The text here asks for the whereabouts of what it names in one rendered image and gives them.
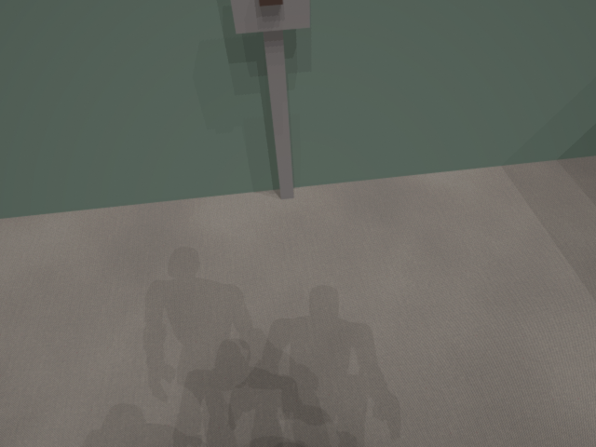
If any panel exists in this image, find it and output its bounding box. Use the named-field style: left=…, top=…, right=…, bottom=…
left=231, top=0, right=310, bottom=199

